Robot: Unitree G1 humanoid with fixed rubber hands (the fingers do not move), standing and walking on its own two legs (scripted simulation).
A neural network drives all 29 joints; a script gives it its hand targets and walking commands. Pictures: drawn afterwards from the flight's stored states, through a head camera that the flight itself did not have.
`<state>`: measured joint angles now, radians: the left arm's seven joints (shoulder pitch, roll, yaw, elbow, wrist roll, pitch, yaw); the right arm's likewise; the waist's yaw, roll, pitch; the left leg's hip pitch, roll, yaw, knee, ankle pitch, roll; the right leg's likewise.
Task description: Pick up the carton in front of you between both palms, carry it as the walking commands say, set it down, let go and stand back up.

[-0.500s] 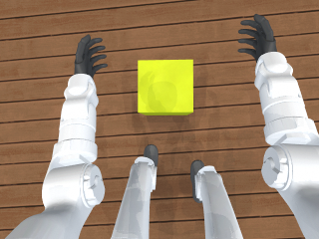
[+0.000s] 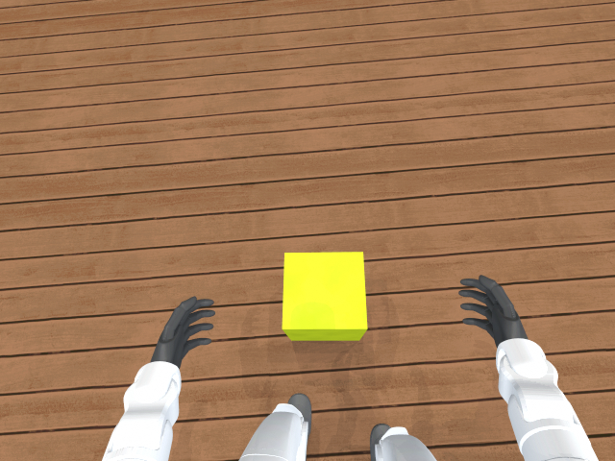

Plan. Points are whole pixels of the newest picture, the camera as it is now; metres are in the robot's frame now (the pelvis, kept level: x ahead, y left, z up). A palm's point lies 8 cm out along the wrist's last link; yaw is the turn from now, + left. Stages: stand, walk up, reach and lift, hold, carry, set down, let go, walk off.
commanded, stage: let go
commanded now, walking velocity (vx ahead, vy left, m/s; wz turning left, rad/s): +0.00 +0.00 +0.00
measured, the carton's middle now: (324, 299) +0.43 +0.04 -0.62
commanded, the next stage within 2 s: stand in 0.72 s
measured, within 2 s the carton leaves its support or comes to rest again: neither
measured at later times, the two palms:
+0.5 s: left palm (171, 397) +0.18 +0.21 -0.04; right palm (580, 417) +0.19 -0.25 -0.04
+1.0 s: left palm (137, 443) +0.13 +0.26 -0.08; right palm (569, 439) +0.16 -0.27 -0.09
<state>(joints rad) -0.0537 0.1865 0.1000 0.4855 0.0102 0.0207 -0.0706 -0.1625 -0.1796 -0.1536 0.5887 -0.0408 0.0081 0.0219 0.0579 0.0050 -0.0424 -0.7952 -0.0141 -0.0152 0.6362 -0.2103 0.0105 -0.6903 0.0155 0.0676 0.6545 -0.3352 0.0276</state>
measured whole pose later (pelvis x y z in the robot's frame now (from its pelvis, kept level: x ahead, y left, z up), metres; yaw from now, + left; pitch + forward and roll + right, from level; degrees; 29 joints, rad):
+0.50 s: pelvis +0.02 -0.02 +0.03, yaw +0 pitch -3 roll +1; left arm 0.22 0.22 0.05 0.41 0.01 0.12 -0.07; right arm 0.21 -0.21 -0.04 0.44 -0.01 0.10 0.07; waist 0.00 -0.04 0.10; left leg -0.16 -0.01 -0.02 0.42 -0.21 -0.02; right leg -0.06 0.01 0.06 0.45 -0.33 -0.01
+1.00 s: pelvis +0.06 -0.01 +0.01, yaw +4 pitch +4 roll +1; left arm 0.34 0.28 0.03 0.67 0.03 -0.05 0.03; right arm 0.34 -0.25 -0.02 0.74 -0.02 -0.06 -0.01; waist 0.01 -0.03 -0.08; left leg -0.33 -0.05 -0.07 0.59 -0.32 0.00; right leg -0.18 -0.02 0.00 0.56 -0.44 0.01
